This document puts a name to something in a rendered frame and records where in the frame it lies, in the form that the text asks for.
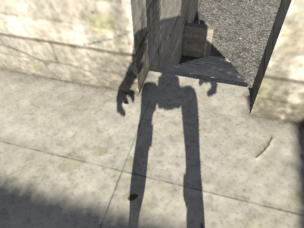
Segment stairs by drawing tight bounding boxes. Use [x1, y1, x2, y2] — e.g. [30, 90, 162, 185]
[158, 56, 247, 87]

